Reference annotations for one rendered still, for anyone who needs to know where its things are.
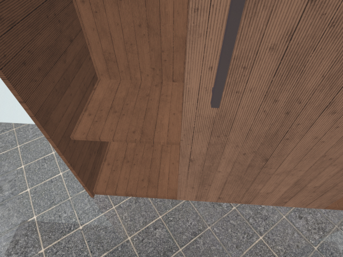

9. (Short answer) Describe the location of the handle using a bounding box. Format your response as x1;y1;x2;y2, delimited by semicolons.
211;0;245;108

